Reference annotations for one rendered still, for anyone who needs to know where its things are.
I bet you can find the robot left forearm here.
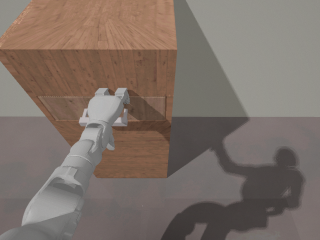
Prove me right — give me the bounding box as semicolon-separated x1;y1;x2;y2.
21;120;112;226

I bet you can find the drawer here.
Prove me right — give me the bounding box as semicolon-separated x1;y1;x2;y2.
38;96;165;120

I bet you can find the robot left upper arm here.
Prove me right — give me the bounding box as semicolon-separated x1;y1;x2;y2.
0;185;85;240

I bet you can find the left robot hand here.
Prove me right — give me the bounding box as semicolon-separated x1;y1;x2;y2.
87;88;130;151

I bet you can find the handle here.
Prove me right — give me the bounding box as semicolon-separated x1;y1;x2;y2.
79;108;128;127

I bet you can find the cabinet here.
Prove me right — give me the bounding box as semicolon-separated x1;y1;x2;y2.
0;0;177;178

